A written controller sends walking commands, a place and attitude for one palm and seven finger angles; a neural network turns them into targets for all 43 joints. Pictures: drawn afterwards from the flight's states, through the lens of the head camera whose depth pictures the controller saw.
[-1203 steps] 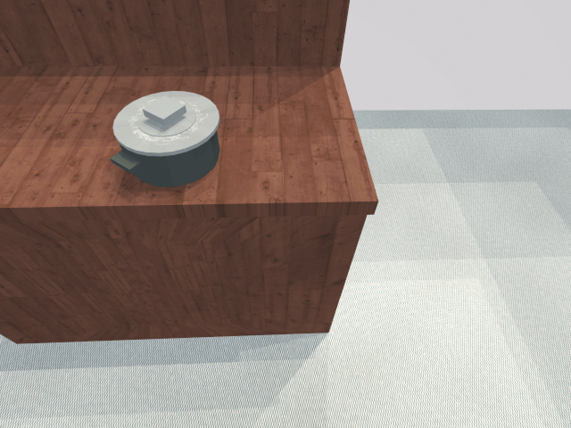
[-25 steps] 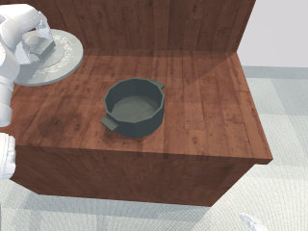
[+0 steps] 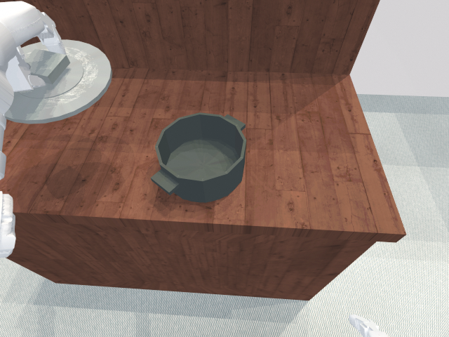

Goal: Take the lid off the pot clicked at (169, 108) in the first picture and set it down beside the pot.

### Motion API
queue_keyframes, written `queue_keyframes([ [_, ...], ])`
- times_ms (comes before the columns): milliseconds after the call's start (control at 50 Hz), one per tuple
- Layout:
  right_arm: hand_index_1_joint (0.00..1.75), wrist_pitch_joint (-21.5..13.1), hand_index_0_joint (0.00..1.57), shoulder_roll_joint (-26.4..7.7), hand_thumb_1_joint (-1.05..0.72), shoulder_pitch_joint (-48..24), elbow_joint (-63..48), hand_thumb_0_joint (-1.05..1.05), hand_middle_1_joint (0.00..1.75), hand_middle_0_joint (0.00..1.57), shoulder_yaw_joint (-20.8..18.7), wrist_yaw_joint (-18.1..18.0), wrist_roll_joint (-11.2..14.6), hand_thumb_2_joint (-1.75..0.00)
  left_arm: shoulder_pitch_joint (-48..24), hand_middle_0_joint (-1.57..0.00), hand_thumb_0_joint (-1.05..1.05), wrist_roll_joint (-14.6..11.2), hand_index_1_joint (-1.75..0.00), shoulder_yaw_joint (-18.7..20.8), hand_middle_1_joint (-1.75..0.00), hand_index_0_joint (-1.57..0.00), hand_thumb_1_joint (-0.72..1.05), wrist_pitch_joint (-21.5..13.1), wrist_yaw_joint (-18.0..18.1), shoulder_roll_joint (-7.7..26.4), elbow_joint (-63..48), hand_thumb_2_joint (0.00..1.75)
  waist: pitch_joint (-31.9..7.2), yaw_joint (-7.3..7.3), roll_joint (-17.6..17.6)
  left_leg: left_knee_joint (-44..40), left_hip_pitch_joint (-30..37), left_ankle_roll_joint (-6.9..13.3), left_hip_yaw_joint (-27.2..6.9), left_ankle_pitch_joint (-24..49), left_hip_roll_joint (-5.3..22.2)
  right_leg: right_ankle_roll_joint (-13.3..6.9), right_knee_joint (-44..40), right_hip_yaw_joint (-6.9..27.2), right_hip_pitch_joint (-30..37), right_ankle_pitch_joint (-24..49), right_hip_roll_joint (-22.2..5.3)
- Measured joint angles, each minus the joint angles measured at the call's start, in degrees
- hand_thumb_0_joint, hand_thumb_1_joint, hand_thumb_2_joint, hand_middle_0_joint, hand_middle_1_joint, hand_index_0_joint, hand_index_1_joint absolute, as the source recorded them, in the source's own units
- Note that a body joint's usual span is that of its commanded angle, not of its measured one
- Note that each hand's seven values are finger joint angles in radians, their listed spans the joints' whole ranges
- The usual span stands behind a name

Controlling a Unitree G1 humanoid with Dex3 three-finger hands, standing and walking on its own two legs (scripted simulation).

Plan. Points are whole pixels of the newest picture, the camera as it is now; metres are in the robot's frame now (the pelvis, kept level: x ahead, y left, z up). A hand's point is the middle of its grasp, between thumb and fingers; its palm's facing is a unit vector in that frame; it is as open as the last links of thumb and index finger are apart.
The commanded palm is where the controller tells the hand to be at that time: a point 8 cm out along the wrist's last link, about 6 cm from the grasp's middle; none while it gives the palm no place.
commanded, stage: lower the lid onto the table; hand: left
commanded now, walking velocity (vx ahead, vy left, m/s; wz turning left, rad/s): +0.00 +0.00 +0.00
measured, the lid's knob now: (43, 66) +0.48 +0.30 +0.23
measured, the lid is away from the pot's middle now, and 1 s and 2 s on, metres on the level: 0.24 0.22 0.22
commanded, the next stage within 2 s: none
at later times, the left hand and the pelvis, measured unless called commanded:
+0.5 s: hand (44, 93) +0.44 +0.29 +0.21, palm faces -0.26 -0.04 -0.97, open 8.9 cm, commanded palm +0.43 +0.28 +0.28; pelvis +0.00 +0.01 +0.00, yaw +0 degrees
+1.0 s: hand (60, 108) +0.45 +0.29 +0.17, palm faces -0.33 -0.05 -0.94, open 8.9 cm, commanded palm +0.44 +0.28 +0.24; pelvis +0.00 +0.01 +0.00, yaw +1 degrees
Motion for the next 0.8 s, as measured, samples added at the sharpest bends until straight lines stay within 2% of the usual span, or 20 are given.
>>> queue_keyframes([
  [140,0.3,0.0,0.2,0.1,-0.91,-0.3,-1.0,0.01,0.3,0.2,0.0,0.6,0.1,-0.9,2.1,-0.84,-0.05,0.5,-0.72,-1.1,-0.84,-0.61,0.03,2.0,-0.2,-0.9,-0.8,1.1,0.1,0.13,0.1,0.0,0.0,0.4,0.5,0.0,-0.2,0.2,0.3,0.6,-0.3,0.0,-0.2],
  [200,0.3,-0.5,0.2,0.2,-0.91,0.0,-1.1,0.01,0.3,0.2,-0.2,0.6,-0.3,-0.9,4.3,-0.84,-0.04,0.1,-0.72,-0.6,-0.84,-0.61,0.03,1.3,-0.2,-1.8,-4.5,1.1,0.2,0.19,0.1,-0.2,0.3,0.5,0.1,0.1,-0.4,-0.3,0.2,0.4,0.1,0.0,-0.3],
  [280,0.3,-0.6,0.2,0.3,-0.91,-0.3,-0.8,0.01,0.3,0.2,0.2,0.5,-0.2,-0.9,3.7,-0.84,-0.05,-0.7,-0.72,-0.2,-0.84,-0.61,0.03,0.5,0.4,-2.5,-2.4,1.1,0.0,0.14,-0.1,0.0,0.3,0.6,0.0,0.0,-0.5,0.0,0.2,0.4,0.3,-0.1,-0.4],
  [380,0.3,-0.8,0.2,0.5,-0.91,0.1,-1.0,0.01,0.3,0.2,-0.2,0.8,-0.2,-0.9,3.4,-0.84,-0.05,-0.2,-0.72,-3.0,-0.84,-0.61,0.03,1.9,0.5,-3.1,-2.2,1.1,0.1,0.26,-0.4,0.2,0.1,0.6,-0.2,0.1,-0.7,-0.6,0.7,0.3,0.0,-0.2,-0.5],
  [460,0.3,-1.0,0.2,0.3,-0.91,0.3,-0.8,0.01,0.3,0.2,-0.2,0.7,-0.4,-0.9,4.9,-0.84,-0.04,-0.5,-0.72,-2.5,-0.84,-0.61,0.03,0.7,1.0,-4.2,-3.4,1.1,0.0,0.27,-0.2,0.5,0.0,0.8,-0.4,0.1,-0.8,-0.6,0.7,0.5,0.1,-0.3,-0.6],
  [540,0.3,-1.0,0.2,0.5,-0.91,0.1,-0.3,0.01,0.3,0.2,0.2,0.4,-0.3,-0.9,4.1,-0.84,-0.05,-0.8,-0.72,-2.3,-0.84,-0.61,0.03,0.1,1.2,-4.3,0.2,1.1,0.0,0.01,-0.5,0.7,0.1,0.9,0.0,-0.1,-0.8,0.0,0.7,0.9,0.1,-0.2,-0.5],
  [680,0.3,-1.5,0.2,0.5,-0.91,1.8,-0.5,0.01,0.3,0.2,-0.6,0.8,-0.8,-0.9,5.4,-0.84,-0.05,-0.5,-0.72,-2.7,-0.84,-0.6,0.04,-0.7,1.8,-4.9,-1.6,1.1,-0.1,-0.48,-0.6,0.5,-0.1,0.9,-0.6,0.1,-0.9,-1.0,0.7,0.9,0.1,-0.3,-0.4],
  [740,0.3,-1.3,0.2,0.3,-0.91,1.9,-0.1,0.01,0.3,0.2,-0.4,0.8,-0.7,-0.9,5.9,-0.84,-0.04,-0.9,-0.72,-1.8,-0.84,-0.6,0.04,-1.5,2.2,-5.1,-0.4,1.1,-0.3,-0.55,-0.5,0.8,-0.1,1.0,-0.4,-0.2,-0.9,-0.6,0.7,1.3,0.0,-0.4,-0.4],
  [800,0.3,-1.2,0.2,0.4,-0.91,2.1,0.0,0.01,0.3,0.2,-0.6,0.9,-0.7,-0.9,5.8,-0.84,-0.05,-0.8,-0.72,-2.9,-0.84,-0.6,0.04,-1.0,2.2,-5.4,0.7,1.1,-0.3,-0.63,-0.5,0.9,-0.1,1.0,-0.3,-0.3,-0.9,-0.3,0.8,1.3,0.0,-0.5,-0.4],
])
